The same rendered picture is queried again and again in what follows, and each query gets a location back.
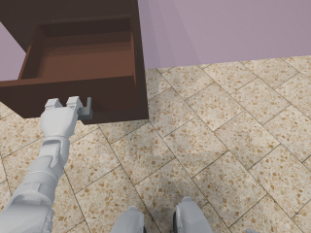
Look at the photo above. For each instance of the robot left upper arm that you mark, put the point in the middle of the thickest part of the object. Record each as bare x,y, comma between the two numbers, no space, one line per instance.
27,219

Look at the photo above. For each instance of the robot left hand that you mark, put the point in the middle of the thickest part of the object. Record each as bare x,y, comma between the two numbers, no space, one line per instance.
57,120

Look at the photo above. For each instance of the left robot forearm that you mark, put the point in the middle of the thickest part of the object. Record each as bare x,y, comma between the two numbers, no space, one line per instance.
41,180

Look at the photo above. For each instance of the robot right shin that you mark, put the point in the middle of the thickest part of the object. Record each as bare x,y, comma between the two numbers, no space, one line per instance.
185,199

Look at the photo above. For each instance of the robot left thigh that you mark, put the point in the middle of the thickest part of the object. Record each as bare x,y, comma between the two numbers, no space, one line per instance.
130,221

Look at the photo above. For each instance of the handle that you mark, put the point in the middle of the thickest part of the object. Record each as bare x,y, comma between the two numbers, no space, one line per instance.
85,112

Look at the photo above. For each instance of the drawer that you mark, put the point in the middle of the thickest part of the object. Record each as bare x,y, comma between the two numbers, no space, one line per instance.
87,58

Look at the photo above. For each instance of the cabinet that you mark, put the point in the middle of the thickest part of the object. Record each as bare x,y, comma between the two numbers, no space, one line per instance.
21,16

